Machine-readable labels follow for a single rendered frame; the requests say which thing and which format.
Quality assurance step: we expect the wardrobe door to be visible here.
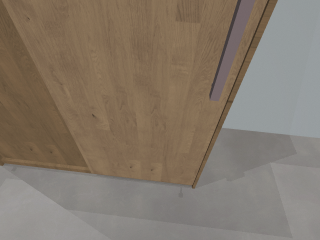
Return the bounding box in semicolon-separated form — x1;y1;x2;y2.
0;0;88;167
2;0;268;185

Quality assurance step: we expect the handle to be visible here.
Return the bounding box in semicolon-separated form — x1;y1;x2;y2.
209;0;255;101

